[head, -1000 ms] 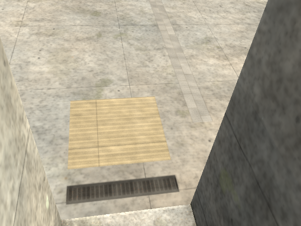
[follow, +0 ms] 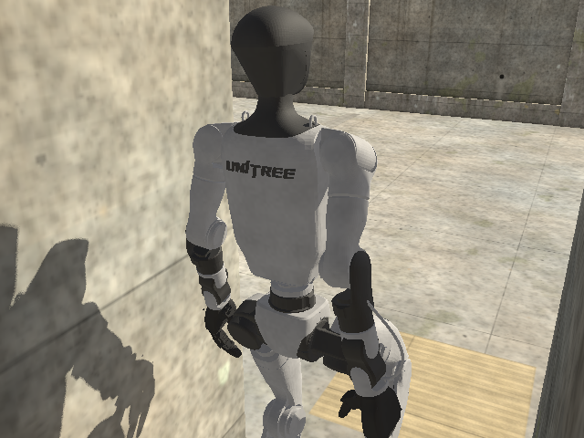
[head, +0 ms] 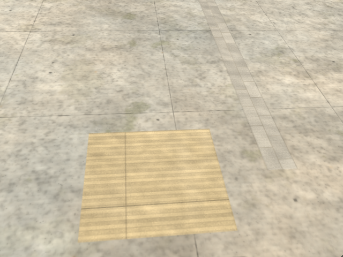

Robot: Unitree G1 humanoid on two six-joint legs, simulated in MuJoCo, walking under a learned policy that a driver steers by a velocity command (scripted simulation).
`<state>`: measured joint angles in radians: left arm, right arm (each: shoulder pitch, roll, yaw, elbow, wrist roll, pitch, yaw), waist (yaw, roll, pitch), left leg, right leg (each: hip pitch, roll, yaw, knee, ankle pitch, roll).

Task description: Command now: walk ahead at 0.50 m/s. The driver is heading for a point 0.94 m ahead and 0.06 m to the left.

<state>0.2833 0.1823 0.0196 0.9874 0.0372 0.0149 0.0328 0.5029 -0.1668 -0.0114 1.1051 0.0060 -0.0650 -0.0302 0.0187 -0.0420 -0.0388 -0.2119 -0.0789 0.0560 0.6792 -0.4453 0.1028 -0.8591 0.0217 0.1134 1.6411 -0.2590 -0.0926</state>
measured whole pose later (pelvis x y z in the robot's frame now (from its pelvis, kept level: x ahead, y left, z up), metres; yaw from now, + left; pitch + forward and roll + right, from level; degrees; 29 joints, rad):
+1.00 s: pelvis +0.46 +0.02 -0.36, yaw -1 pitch -1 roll -1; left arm 0.23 0.17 0.00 0.91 0.07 0.01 0.01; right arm 0.42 -0.18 -0.01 1.07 -0.03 -0.04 -0.02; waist -0.01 -0.03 -0.01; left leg -0.28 -0.02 0.07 0.53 -0.24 0.08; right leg -0.93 0.00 -0.04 1.69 -0.34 -0.06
